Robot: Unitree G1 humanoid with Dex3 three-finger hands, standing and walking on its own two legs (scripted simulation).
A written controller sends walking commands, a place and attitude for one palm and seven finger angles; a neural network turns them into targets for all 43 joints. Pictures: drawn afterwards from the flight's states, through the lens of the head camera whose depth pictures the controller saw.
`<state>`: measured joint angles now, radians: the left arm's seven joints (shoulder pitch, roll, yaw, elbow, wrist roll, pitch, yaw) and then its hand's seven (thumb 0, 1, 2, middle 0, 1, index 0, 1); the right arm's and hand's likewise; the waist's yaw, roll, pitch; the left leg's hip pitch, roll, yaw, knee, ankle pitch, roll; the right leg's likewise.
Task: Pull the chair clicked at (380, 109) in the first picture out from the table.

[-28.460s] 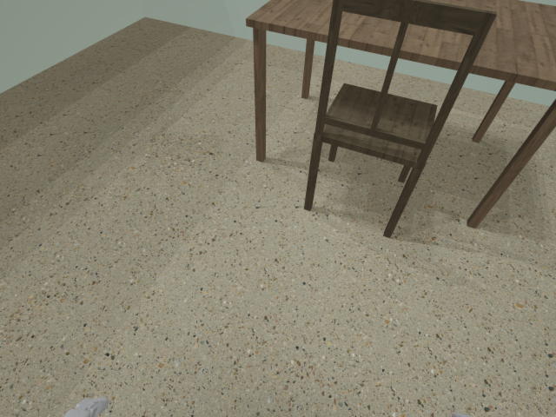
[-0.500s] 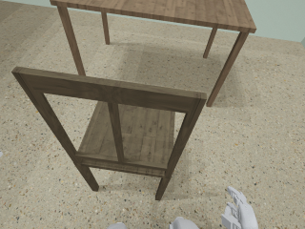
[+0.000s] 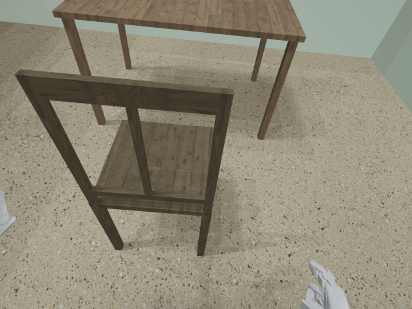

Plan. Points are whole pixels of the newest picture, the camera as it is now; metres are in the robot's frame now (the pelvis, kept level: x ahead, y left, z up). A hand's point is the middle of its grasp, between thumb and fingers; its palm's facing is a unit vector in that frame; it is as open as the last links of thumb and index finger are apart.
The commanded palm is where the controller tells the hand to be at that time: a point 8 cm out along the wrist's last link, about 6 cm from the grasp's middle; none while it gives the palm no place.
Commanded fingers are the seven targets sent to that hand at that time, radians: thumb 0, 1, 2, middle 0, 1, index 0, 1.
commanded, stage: stop stepping back and stand still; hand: left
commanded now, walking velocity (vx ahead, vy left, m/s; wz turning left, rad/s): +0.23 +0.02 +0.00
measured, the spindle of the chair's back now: (141, 157) +0.48 +0.18 -0.05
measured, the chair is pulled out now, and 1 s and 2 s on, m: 0.60 0.60 0.60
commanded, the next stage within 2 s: let the arm hang, fingers relaxed in 0.80 s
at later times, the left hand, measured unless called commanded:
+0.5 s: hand out of the picture +0.12 +0.26 +0.18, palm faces +0.41 -0.76 -0.51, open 7.4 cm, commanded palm +0.07 +0.30 +0.19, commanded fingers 0.00 0.90 0.90 -0.20 -0.30 -0.20 -0.30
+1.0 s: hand (30, 276) +0.17 +0.28 +0.05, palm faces +0.26 -0.84 -0.47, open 7.4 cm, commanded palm none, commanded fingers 0.00 0.90 0.90 -0.20 -0.30 -0.20 -0.30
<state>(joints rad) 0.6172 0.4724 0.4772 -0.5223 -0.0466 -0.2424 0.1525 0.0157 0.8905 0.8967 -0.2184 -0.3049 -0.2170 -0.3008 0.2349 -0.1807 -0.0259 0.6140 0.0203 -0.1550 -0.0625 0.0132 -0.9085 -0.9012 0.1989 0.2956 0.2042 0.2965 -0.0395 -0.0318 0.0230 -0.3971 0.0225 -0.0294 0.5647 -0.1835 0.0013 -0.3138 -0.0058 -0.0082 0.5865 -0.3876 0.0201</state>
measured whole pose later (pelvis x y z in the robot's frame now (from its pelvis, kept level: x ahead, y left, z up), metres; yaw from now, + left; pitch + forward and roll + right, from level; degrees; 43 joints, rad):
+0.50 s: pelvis -0.06 -0.01 +0.00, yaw +2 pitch -3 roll -1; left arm 0.60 0.44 0.43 -0.49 -0.03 -0.24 0.13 0.02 0.89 0.90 -0.22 -0.30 -0.22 -0.30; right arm 0.27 -0.17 -0.01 0.66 0.01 -0.15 -0.04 0.01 -0.91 -0.90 0.20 0.30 0.21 0.30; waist -0.02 0.01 0.03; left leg -0.39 0.00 -0.05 0.61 -0.34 0.01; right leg -0.20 0.02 -0.03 0.50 -0.25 -0.02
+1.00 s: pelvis -0.04 +0.01 +0.01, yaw +2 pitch +0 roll -1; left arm 0.35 0.35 0.22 0.03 0.03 -0.09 0.05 0.01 0.90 0.90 -0.21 -0.30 -0.21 -0.30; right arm 0.17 -0.24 -0.02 0.77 -0.01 -0.09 0.00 0.01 -0.91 -0.90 0.20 0.30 0.20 0.30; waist 0.01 0.06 -0.02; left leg -0.35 -0.02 -0.04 0.52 -0.18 0.02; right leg -0.24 0.00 -0.01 0.50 -0.26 0.01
